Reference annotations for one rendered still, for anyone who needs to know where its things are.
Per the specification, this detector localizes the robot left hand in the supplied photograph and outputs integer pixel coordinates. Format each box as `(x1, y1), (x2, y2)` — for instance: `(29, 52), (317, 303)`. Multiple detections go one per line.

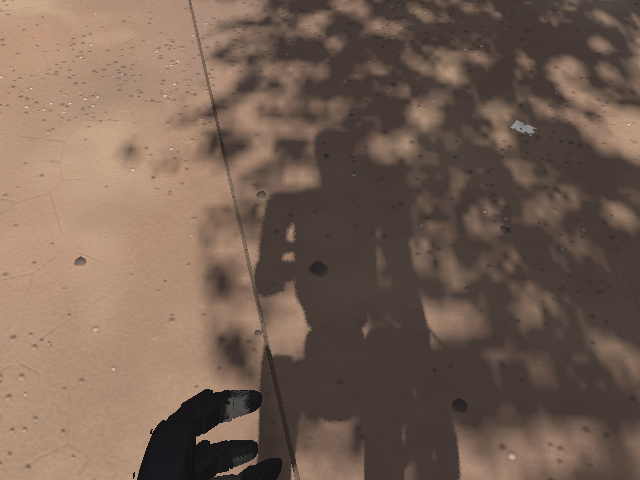
(133, 389), (282, 480)

